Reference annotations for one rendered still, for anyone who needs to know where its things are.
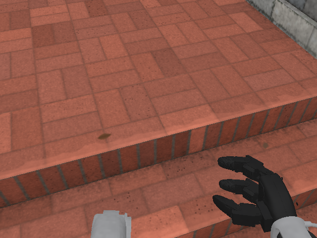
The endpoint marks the right robot forearm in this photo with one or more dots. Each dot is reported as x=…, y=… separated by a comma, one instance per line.
x=290, y=227

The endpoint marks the robot right hand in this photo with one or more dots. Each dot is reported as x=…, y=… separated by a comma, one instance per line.
x=271, y=198

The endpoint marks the left robot thigh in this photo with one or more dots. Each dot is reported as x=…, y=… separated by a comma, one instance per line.
x=111, y=224

